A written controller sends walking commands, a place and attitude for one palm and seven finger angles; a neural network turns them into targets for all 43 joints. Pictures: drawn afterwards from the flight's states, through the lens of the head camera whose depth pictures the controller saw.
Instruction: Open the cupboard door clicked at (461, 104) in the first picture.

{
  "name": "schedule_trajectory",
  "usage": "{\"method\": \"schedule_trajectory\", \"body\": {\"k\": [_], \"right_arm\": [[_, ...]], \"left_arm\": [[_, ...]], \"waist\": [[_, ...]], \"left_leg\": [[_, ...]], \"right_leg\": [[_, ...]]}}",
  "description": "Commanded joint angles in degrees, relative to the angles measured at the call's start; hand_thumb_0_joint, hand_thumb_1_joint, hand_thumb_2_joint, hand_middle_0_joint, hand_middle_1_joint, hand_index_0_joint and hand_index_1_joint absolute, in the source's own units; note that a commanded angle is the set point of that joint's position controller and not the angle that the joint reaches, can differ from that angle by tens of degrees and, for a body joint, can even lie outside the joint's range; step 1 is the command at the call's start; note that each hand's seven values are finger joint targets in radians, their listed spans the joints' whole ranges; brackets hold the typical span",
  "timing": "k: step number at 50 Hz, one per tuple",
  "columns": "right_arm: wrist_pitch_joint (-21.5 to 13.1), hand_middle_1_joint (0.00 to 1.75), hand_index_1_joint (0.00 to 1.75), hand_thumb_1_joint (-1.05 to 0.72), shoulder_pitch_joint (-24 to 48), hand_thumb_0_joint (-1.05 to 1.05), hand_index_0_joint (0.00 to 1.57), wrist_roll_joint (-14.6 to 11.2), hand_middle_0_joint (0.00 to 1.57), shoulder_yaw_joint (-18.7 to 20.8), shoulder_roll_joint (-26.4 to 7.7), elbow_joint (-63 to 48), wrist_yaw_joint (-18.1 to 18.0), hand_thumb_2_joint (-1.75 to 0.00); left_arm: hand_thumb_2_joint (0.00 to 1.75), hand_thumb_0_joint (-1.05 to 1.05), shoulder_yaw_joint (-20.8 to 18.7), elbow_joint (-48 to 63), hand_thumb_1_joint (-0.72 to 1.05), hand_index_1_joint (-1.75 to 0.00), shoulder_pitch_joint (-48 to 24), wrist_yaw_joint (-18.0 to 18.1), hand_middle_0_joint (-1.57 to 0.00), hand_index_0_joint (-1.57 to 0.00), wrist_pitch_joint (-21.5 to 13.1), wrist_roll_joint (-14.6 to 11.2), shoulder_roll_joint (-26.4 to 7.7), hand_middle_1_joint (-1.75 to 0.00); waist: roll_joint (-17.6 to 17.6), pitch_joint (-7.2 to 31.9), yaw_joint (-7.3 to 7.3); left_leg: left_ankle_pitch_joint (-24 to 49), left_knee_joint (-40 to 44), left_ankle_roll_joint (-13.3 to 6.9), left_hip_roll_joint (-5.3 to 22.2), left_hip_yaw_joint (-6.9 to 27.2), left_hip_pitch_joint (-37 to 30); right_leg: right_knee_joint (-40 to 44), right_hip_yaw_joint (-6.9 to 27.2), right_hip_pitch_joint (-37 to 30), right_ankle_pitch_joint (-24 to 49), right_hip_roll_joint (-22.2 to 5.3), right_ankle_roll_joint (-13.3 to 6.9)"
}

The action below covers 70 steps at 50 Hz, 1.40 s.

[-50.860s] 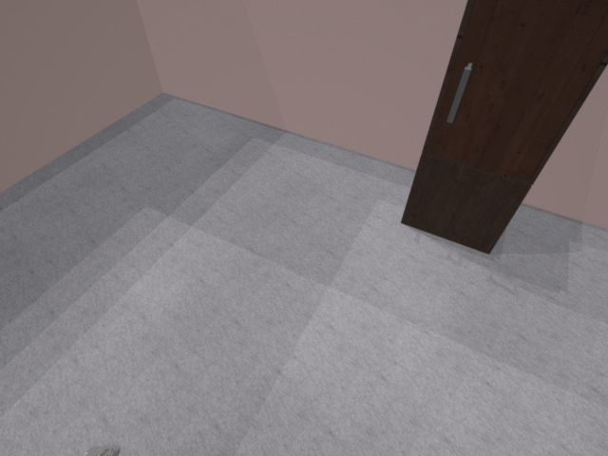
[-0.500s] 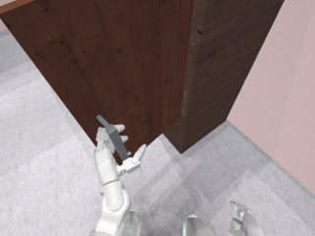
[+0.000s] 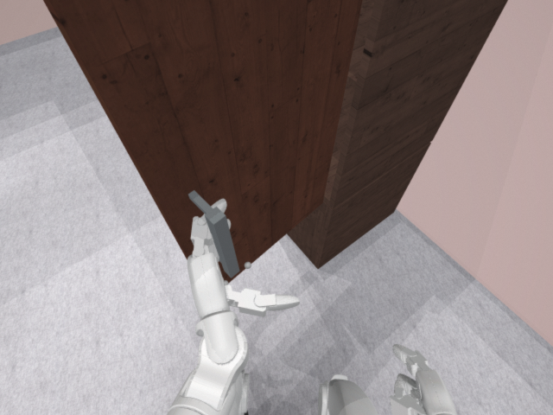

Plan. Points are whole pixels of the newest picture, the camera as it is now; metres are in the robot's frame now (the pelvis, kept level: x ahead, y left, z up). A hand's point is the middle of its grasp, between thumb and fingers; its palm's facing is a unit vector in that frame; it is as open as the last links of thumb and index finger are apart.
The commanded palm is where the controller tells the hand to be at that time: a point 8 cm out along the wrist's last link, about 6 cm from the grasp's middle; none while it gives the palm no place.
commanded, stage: slide the hand sideways off the handle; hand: left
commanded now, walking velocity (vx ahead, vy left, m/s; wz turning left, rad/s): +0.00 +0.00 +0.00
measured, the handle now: (216, 238) +0.36 +0.11 +0.02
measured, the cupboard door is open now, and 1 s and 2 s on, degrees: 96 98 98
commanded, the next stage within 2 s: draw the hand back to the body in 1.26 s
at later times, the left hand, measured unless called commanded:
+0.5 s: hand (238, 292) +0.28 +0.07 +0.03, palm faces -0.09 -1.00 +0.00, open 16.3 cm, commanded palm +0.25 +0.13 +0.02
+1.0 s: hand (200, 324) +0.24 +0.12 +0.02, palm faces -0.05 -1.00 -0.02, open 16.2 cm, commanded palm +0.21 +0.18 +0.02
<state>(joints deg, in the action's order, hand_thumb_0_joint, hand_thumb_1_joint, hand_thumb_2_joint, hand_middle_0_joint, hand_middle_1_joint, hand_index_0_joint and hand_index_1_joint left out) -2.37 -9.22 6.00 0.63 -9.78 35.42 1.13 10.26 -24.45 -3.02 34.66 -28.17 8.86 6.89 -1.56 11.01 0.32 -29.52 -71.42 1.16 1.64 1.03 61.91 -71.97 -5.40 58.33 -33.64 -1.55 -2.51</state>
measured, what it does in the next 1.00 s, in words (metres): stands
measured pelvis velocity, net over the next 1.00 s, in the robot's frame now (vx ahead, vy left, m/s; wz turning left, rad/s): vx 0.01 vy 0.01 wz -0.01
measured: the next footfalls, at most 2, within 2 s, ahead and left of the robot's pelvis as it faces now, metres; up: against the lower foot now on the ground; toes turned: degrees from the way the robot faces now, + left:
none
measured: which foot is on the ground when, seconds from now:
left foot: down 0.00-1.00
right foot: down 0.00-1.00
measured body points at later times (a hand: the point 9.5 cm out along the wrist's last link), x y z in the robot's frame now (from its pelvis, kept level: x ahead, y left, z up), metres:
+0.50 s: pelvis +0.00 +0.02 -0.01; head +0.08 +0.01 +0.43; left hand +0.28 +0.12 +0.03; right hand +0.16 -0.22 -0.11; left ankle +0.04 +0.13 -0.63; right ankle +0.01 -0.10 -0.63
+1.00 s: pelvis +0.01 +0.01 -0.02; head +0.11 +0.00 +0.42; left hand +0.24 +0.17 +0.02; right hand +0.21 -0.21 -0.11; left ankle +0.04 +0.13 -0.63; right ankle +0.01 -0.10 -0.63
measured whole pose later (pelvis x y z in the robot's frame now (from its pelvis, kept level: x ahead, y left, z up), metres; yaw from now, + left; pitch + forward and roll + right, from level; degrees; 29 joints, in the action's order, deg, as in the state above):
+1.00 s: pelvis +0.01 +0.01 -0.02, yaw +0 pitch +21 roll -1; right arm -1.4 -10.8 1.1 0.1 -11.8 24.8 -0.4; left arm 6.3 2.6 22.8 -2.3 -26.8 -4.7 -6.4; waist -1.9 10.8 -1.0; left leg -33.4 -77.0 0.4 1.7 1.1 64.8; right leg -76.5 -5.2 60.7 -37.0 -1.5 -1.8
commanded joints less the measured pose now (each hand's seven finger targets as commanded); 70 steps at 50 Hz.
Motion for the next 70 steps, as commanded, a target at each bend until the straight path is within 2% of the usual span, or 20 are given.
{"method": "schedule_trajectory", "body": {"k": [1, 3, 4, 5, 6, 8, 10, 11, 13, 16, 17, 22, 33, 38, 46, 53, 62, 64, 68, 70], "right_arm": [[-2.3, 0.3, 0.3, -0.9, 2.6, 0.0, 0.2, -0.3, 0.2, 1.7, -5.8, -6.9, -0.5, -0.9], [-2.4, 0.3, 0.3, -0.9, 3.0, 0.0, 0.2, -0.3, 0.2, 1.7, -5.9, -6.9, -0.6, -0.9], [-1.4, 0.3, 0.3, -0.9, -1.3, 0.0, 0.2, -0.7, 0.2, 2.1, -8.3, -6.2, -0.4, -0.9], [-1.0, 0.3, 0.3, -0.9, -1.6, 0.0, 0.2, -1.2, 0.2, 2.6, -7.8, -7.4, -0.6, -0.9], [-0.9, 0.3, 0.3, -0.9, -0.8, 0.0, 0.2, -1.6, 0.2, 2.6, -8.1, -8.4, -0.7, -0.9], [-0.9, 0.3, 0.3, -0.9, -0.9, 0.0, 0.2, -3.1, 0.2, 2.4, -8.4, -10.0, -0.9, -0.9], [-1.1, 0.3, 0.3, -0.9, -0.2, 0.0, 0.2, -4.7, 0.2, 1.9, -8.4, -11.5, -1.2, -0.9], [-1.2, 0.3, 0.3, -0.9, -0.2, 0.0, 0.2, -5.2, 0.2, 1.7, -8.5, -12.0, -1.3, -0.9], [-1.2, 0.3, 0.3, -0.9, 0.0, 0.0, 0.2, -5.6, 0.2, 1.9, -9.0, -12.9, -1.2, -0.9], [-0.7, 0.3, 0.3, -0.9, -0.8, 0.0, 0.2, -5.1, 0.2, 2.2, -9.0, -13.8, -0.7, -0.9], [-0.6, 0.3, 0.3, -0.9, -0.4, 0.0, 0.2, -4.9, 0.2, 2.2, -9.3, -14.4, -0.5, -0.9], [0.2, 0.3, 0.3, -0.9, -0.1, 0.0, 0.2, -4.5, 0.2, 2.3, -8.9, -15.8, 0.2, -0.9], [-0.5, 0.3, 0.3, -0.9, 0.2, 0.0, 0.2, -4.8, 0.2, 2.0, -8.4, -16.8, -1.1, -0.9], [-1.0, 0.3, 0.3, -0.9, -0.1, 0.0, 0.2, -5.0, 0.2, 2.0, -8.5, -17.6, -1.5, -0.9], [-1.4, 0.3, 0.3, -0.9, -0.7, 0.0, 0.2, -5.2, 0.2, 2.0, -8.3, -18.8, -2.1, -0.9], [-2.3, 0.3, 0.3, -0.9, 0.0, 0.0, 0.2, -5.5, 0.2, 2.6, -8.0, -18.7, -2.9, -0.9], [-3.4, 0.3, 0.3, -0.9, 0.4, 0.0, 0.2, -5.9, 0.2, 2.8, -8.5, -18.6, -4.0, -0.9], [-3.7, 0.3, 0.3, -0.9, 0.3, 0.0, 0.2, -5.9, 0.2, 2.8, -8.8, -18.3, -4.4, -0.9], [-4.3, 0.3, 0.3, -0.9, 0.2, 0.0, 0.2, -5.9, 0.2, 2.7, -9.1, -19.0, -4.5, -0.9], [-3.9, 0.3, 0.3, -0.9, -0.6, 0.0, 0.2, -6.3, 0.2, 2.8, -9.0, -20.0, -4.6, -0.9]], "left_arm": [[0.3, 0.0, 0.5, 10.9, -0.5, -0.3, -15.7, 1.9, -0.15, -0.15, -2.3, 0.9, 4.0, -0.3], [0.3, 0.0, 0.8, 10.0, -0.5, -0.3, -16.5, 2.1, -0.15, -0.15, -2.0, 0.9, 4.6, -0.3], [0.3, 0.0, 12.0, 11.7, -0.5, -0.3, -15.4, -9.2, -0.15, -0.15, -4.0, 7.4, -2.4, -0.3], [0.3, 0.0, 7.2, 14.8, -0.5, -0.3, -17.8, -15.1, -0.15, -0.15, -6.5, 5.3, -6.6, -0.3], [0.3, 0.0, 8.2, 16.5, -0.5, -0.3, -16.8, -19.8, -0.15, -0.15, -7.7, 4.0, -7.2, -0.3], [0.3, 0.0, 10.0, 18.0, -0.5, -0.3, -16.0, -28.7, -0.15, -0.15, -7.9, -1.0, -6.2, -0.3], [0.3, 0.0, 8.8, 17.4, -0.5, -0.3, -13.9, -32.7, -0.15, -0.15, -6.0, -8.5, -3.6, -0.3], [0.3, 0.0, 7.8, 17.6, -0.5, -0.3, -13.8, -33.1, -0.15, -0.15, -4.8, -11.6, -2.5, -0.3], [0.3, 0.0, 5.2, 17.2, -0.5, -0.3, -8.4, -32.3, -0.15, -0.15, -2.9, -13.9, -2.3, -0.3], [0.3, 0.0, 3.1, 19.5, -0.5, -0.3, -5.8, -29.4, -0.15, -0.15, -2.3, -12.1, -4.7, -0.3], [0.3, 0.0, 1.7, 19.8, -0.5, -0.3, -2.9, -28.5, -0.15, -0.15, -2.6, -10.5, -7.1, -0.3], [0.3, 0.0, 0.7, 23.4, -0.5, -0.3, 3.3, -28.0, -0.15, -0.15, -3.8, -7.7, -9.5, -0.3], [0.3, 0.0, -0.3, 32.5, -0.5, -0.3, 9.8, -31.3, -0.15, -0.15, -4.6, -10.7, -11.1, -0.3], [0.3, 0.0, -2.5, 34.7, -0.5, -0.3, 17.0, -33.9, -0.15, -0.15, -3.7, -12.4, -12.8, -0.3], [0.3, 0.0, -5.1, 38.8, -0.5, -0.3, 24.0, -36.5, -0.15, -0.15, -2.4, -14.0, -14.9, -0.3], [0.3, 0.0, -9.3, 40.4, -0.5, -0.3, 30.7, -39.7, -0.15, -0.15, -3.6, -16.6, -17.6, -0.3], [0.3, 0.0, -11.2, 42.5, -0.5, -0.3, 31.5, -44.3, -0.15, -0.15, -3.7, -19.7, -19.3, -0.3], [0.3, 0.0, -11.6, 41.9, -0.5, -0.3, 29.7, -44.6, -0.15, -0.15, -3.5, -20.1, -19.5, -0.3], [0.3, 0.0, -11.2, 43.7, -0.5, -0.3, 28.7, -44.2, -0.15, -0.15, -2.5, -20.0, -19.6, -0.3], [0.3, 0.0, -13.7, 48.6, -0.5, -0.3, 30.3, -43.7, -0.15, -0.15, -1.3, -20.5, -22.4, -0.3]], "waist": [[4.3, 16.7, 2.07], [4.5, 16.5, 2.12], [6.0, 15.1, 7.5], [4.6, 17.9, 5.15], [2.6, 19.7, 4.51], [0.6, 19.4, 4.89], [1.5, 16.0, 4.36], [2.1, 15.4, 4.19], [3.6, 15.7, 2.37], [5.5, 16.1, 1.85], [5.3, 16.5, 0.51], [4.2, 15.9, -0.27], [2.9, 15.0, 1.01], [1.8, 16.3, -0.14], [3.0, 15.2, 0.23], [3.3, 15.6, -0.66], [1.4, 14.4, 0.03], [3.1, 13.0, 0.65], [1.3, 14.4, -0.14], [0.4, 17.6, -1.32]], "left_leg": [[8.8, 8.2, -1.5, -2.3, 0.5, -13.2], [8.0, 8.3, -1.5, -2.2, 0.7, -13.1], [7.7, 6.2, -2.3, -1.9, 0.3, -13.7], [9.0, 5.6, -2.5, -2.2, 0.4, -13.1], [9.1, 5.5, -2.6, -2.3, 0.4, -14.1], [8.7, 5.8, -2.6, -2.3, 1.0, -16.5], [5.9, 7.2, -2.4, -2.2, 1.5, -16.2], [4.8, 7.8, -2.3, -2.3, 1.7, -15.9], [5.6, 9.0, -2.0, -2.1, 2.3, -16.3], [7.4, 8.2, -2.1, -2.2, 2.1, -14.5], [8.5, 8.0, -2.0, -2.2, 2.1, -13.9], [8.1, 7.3, -2.0, -2.2, 1.2, -12.1], [8.7, 5.4, -2.2, -2.2, 1.3, -11.9], [11.4, 5.1, -2.0, -2.3, 1.3, -12.3], [12.2, 3.4, -2.1, -2.4, 1.0, -10.1], [13.1, 1.5, -2.1, -2.4, 0.5, -7.7], [10.8, -0.3, -2.3, -2.3, 0.8, -5.5], [8.5, -0.8, -2.3, -2.2, 0.9, -4.4], [8.0, -0.1, -2.4, -2.1, 1.2, -5.3], [9.5, 1.9, -2.4, -2.2, 0.9, -8.4]], "right_leg": [[12.2, 2.3, -7.6, 12.4, 1.5, 0.6], [12.1, 2.0, -6.9, 11.4, 1.5, 0.7], [12.3, 3.8, -5.2, 14.3, 0.6, 0.9], [11.2, 4.2, -7.3, 16.7, 0.3, 0.3], [10.7, 4.7, -7.6, 17.2, 0.4, 0.2], [10.7, 4.3, -5.8, 15.9, 0.5, -0.1], [12.1, 3.7, -4.9, 11.7, 1.1, 0.1], [12.5, 3.3, -4.9, 10.2, 1.3, 0.3], [11.4, 2.1, -5.2, 10.0, 1.5, 0.1], [10.3, 2.1, -6.0, 11.3, 1.3, 0.3], [9.5, 2.2, -6.3, 11.7, 1.4, 0.0], [8.8, 3.0, -6.7, 11.5, 1.4, -0.1], [8.2, 3.2, -5.7, 13.0, 1.9, 0.4], [7.0, 2.8, -6.7, 15.8, 2.0, 0.2], [6.7, 3.2, -7.7, 18.4, 2.1, 0.6], [6.0, 4.2, -9.1, 20.5, 2.1, 0.8], [5.9, 4.9, -6.6, 16.2, 2.3, 1.0], [6.6, 5.5, -5.3, 13.0, 2.3, 1.2], [6.1, 4.7, -4.5, 10.5, 2.5, 0.7], [7.4, 4.8, -8.0, 12.5, 2.5, 0.7]]}}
